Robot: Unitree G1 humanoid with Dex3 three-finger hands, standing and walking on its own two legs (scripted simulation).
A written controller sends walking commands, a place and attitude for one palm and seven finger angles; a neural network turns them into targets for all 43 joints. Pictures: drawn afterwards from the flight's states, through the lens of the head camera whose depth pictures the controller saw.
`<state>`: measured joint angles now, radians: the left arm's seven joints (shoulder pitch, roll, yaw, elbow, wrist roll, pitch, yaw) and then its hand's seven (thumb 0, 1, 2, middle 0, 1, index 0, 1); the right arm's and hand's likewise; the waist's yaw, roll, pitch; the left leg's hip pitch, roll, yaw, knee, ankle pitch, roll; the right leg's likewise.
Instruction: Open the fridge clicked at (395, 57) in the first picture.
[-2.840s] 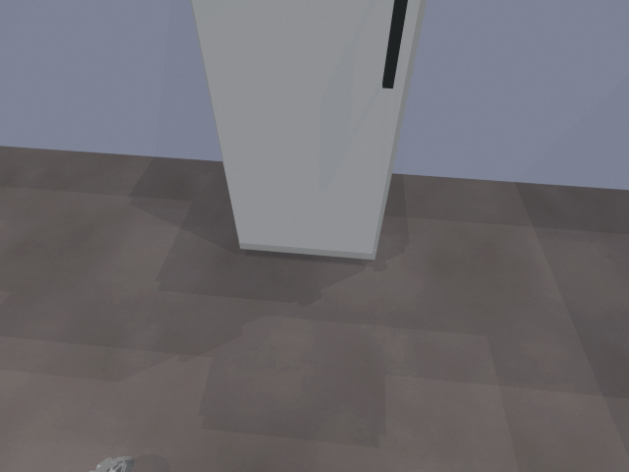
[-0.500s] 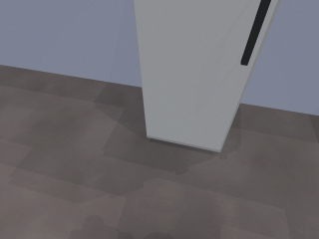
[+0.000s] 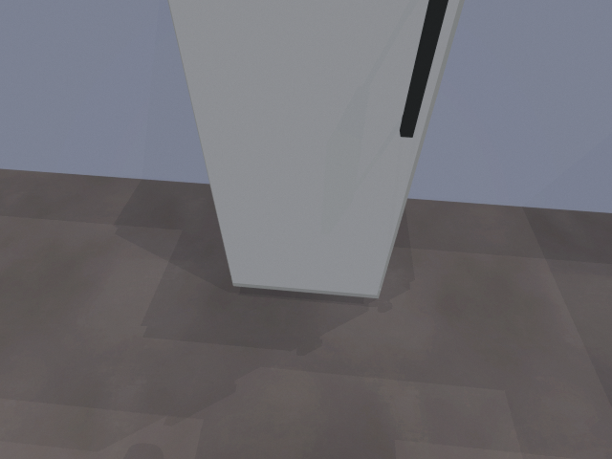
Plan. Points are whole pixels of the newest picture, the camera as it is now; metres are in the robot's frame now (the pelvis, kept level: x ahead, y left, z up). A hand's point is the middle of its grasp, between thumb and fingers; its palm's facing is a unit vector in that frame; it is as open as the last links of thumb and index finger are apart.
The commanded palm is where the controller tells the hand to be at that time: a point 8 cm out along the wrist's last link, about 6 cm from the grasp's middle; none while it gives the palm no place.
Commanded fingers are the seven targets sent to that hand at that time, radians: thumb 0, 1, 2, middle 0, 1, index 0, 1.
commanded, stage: take the last steps up to it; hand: right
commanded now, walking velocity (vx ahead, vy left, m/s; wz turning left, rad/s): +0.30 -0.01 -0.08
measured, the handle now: (423, 52) +0.77 -0.19 +0.20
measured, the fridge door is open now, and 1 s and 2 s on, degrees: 0 0 0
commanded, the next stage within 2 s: come to a stop and stand still in 0.68 s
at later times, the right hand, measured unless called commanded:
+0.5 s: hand (447, 438) +0.21 -0.21 -0.17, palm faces +0.03 +0.98 -0.18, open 7.3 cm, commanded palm none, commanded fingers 0.00 -0.90 -0.90 0.20 0.30 0.20 0.30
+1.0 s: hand (421, 390) +0.29 -0.19 -0.19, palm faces +0.13 +0.98 -0.16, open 7.3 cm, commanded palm none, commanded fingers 0.00 -0.90 -0.90 0.20 0.30 0.20 0.30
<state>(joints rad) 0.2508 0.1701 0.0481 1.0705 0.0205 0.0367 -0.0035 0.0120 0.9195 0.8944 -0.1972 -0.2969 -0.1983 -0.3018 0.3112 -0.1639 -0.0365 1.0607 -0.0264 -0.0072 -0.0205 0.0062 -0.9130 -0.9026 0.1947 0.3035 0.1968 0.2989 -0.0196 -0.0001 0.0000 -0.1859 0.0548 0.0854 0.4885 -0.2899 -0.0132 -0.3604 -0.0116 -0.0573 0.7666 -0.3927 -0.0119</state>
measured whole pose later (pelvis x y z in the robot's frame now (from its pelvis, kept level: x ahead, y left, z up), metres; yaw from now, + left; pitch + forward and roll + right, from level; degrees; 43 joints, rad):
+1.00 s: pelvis +0.29 -0.02 +0.00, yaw -2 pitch -2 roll +1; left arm 0.16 0.14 0.02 1.04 0.01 -0.02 0.03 0.01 0.92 0.89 -0.19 -0.30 -0.19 -0.30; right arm 0.27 -0.17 -0.04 1.09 -0.01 0.02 -0.03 0.00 -0.93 -0.90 0.20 0.30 0.20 0.30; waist -0.04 0.03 0.05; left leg -0.18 0.03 0.14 0.54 -0.31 0.00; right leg -0.29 -0.07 -0.11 0.55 -0.22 -0.02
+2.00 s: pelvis +0.23 -0.02 +0.00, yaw -2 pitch -2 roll +0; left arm 0.28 0.14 0.01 1.11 0.01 0.00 0.02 0.02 0.93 0.89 -0.20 -0.30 -0.20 -0.30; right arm 0.27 -0.18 -0.02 1.14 -0.02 0.02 -0.02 0.01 -0.91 -0.90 0.19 0.30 0.20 0.30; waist -0.02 0.02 0.02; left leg -0.21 0.09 0.05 0.42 -0.16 -0.05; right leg -0.13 0.00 -0.08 0.41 -0.25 -0.02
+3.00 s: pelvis +0.23 +0.03 +0.00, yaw -2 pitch -2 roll -1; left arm 0.26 0.22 0.00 1.09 0.02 -0.02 0.02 0.01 0.91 0.89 -0.20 -0.30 -0.20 -0.30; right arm 0.20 -0.22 -0.01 1.09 -0.01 -0.01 -0.01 0.01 -0.91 -0.90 0.20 0.30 0.20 0.30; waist 0.00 -0.01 0.05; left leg -0.22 0.03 0.08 0.47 -0.21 0.02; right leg -0.12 -0.07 -0.05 0.42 -0.25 0.06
